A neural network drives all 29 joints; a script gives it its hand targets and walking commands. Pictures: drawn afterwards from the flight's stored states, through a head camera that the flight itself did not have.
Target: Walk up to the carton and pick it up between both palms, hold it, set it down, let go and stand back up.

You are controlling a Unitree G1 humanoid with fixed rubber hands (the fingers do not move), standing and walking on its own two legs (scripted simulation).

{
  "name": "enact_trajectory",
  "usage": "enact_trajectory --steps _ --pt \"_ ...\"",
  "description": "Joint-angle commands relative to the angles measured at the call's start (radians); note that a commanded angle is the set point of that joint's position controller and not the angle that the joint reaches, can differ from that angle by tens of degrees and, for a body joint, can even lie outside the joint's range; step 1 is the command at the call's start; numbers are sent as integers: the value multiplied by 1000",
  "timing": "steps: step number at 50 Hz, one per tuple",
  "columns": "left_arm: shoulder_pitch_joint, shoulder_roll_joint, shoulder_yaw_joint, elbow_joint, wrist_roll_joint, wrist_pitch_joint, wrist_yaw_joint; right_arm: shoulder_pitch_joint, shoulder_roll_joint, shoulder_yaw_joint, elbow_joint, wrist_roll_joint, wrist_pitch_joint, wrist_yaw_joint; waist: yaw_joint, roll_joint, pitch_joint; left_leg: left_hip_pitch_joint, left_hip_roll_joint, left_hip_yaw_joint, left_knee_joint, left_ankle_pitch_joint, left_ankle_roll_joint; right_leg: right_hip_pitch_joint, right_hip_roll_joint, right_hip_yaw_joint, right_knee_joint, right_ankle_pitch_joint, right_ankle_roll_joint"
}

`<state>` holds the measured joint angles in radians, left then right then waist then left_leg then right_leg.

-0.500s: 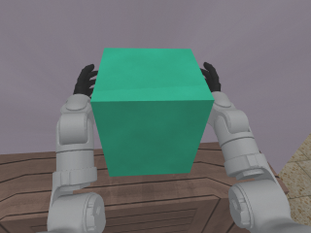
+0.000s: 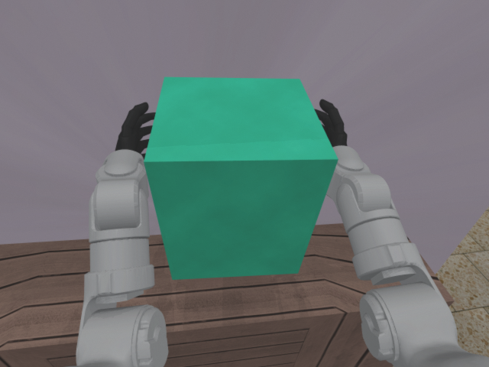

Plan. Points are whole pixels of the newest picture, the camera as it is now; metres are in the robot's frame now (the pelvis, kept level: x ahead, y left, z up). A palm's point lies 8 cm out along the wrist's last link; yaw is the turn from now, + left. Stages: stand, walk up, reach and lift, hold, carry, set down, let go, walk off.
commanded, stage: hold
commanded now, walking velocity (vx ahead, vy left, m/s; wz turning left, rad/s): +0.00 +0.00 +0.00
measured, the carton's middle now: (235, 180) +0.36 +0.01 +0.18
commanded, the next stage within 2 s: none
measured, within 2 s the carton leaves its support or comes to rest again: neither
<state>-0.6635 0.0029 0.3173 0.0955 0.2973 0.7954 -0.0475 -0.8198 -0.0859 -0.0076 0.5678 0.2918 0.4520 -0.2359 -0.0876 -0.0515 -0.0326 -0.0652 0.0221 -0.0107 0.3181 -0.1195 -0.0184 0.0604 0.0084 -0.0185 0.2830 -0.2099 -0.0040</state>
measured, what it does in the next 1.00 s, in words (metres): stands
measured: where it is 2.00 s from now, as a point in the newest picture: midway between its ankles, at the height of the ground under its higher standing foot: outside the picture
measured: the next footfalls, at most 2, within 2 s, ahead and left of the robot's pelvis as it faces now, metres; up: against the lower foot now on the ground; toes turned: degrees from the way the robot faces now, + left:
none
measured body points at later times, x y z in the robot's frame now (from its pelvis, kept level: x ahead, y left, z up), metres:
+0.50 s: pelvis +0.00 +0.00 +0.00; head -0.06 +0.02 +0.44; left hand +0.38 +0.16 +0.23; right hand +0.39 -0.14 +0.24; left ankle +0.04 +0.13 -0.75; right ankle -0.02 -0.11 -0.75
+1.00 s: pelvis +0.00 +0.00 +0.00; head -0.07 +0.02 +0.44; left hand +0.37 +0.16 +0.23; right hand +0.38 -0.14 +0.24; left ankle +0.04 +0.13 -0.75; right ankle -0.02 -0.11 -0.75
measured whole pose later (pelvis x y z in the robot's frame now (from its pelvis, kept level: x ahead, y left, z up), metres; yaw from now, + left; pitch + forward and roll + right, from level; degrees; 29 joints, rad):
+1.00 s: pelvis +0.00 +0.00 +0.00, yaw +0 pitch -8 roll +0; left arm -0.68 0.01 0.32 0.13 0.28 0.80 -0.04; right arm -0.83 -0.09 -0.01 0.59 0.30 0.47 -0.25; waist -0.08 -0.05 -0.03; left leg -0.07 0.03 -0.02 0.33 -0.12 -0.02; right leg 0.06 0.02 -0.02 0.29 -0.21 -0.01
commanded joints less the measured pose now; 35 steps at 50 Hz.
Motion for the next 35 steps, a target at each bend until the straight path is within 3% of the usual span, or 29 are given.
enact_trajectory --steps 1,14,15,23,29,35 --pt "-653 -520 -479 -87 -152 -54 -126 -687 593 356 -284 97 -28 87 -4 68 -326 242 -62 37 8 202 -7 -97 51 -34 -49 226 81" --pt "-660 -517 -469 -70 -149 -54 -133 -691 599 353 -276 90 -23 83 0 59 -312 229 -63 40 -1 170 -1 -100 48 -31 -51 212 82" --pt "-665 -499 -440 15 -132 -49 -135 -691 566 318 -189 67 -10 86 -4 40 -225 195 -57 46 -22 96 -3 -132 51 -35 -62 143 76" --pt "-710 -557 -499 -38 -178 -74 -110 -737 603 335 -244 94 -36 96 -7 83 -359 223 -57 34 13 176 -19 -107 60 -32 -38 204 71" --pt "-668 -535 -479 -46 -167 -68 -109 -710 599 363 -251 114 -31 86 3 70 -360 233 -65 35 20 205 -17 -84 56 -29 -34 260 84" --pt "-677 -536 -503 -77 -177 -67 -111 -693 596 354 -263 116 -23 83 -12 82 -343 227 -63 30 19 200 -26 -96 57 -33 -35 242 81"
